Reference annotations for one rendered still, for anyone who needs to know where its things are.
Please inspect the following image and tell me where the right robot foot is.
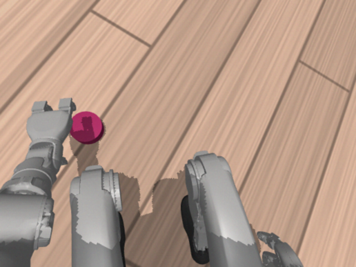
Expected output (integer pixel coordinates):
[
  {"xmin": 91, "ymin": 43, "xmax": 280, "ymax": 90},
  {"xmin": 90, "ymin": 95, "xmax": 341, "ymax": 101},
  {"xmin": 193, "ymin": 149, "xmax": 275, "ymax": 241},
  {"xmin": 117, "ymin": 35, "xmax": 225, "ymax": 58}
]
[{"xmin": 181, "ymin": 195, "xmax": 210, "ymax": 264}]

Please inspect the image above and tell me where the tin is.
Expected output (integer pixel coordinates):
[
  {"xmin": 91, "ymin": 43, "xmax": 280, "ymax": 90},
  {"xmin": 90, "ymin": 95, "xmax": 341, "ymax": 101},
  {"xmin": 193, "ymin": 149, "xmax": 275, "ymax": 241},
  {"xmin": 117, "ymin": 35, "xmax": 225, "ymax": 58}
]
[{"xmin": 70, "ymin": 111, "xmax": 104, "ymax": 144}]

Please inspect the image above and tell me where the left robot arm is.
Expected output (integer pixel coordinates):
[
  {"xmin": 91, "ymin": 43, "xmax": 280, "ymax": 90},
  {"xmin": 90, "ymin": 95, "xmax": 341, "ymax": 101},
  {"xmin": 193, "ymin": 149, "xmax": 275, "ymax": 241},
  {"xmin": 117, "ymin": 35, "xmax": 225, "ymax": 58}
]
[{"xmin": 0, "ymin": 138, "xmax": 63, "ymax": 267}]

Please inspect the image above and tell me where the left robot hand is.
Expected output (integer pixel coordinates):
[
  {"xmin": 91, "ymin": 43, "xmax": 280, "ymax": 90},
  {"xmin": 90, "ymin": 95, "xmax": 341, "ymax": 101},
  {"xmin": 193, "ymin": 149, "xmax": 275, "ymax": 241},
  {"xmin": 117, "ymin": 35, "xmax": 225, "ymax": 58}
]
[{"xmin": 27, "ymin": 98, "xmax": 76, "ymax": 165}]

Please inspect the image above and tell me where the right robot hand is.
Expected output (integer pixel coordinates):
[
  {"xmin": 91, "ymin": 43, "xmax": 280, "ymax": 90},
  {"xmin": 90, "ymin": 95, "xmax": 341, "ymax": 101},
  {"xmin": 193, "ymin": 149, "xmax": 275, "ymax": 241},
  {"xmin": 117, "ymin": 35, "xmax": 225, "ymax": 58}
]
[{"xmin": 256, "ymin": 231, "xmax": 303, "ymax": 267}]

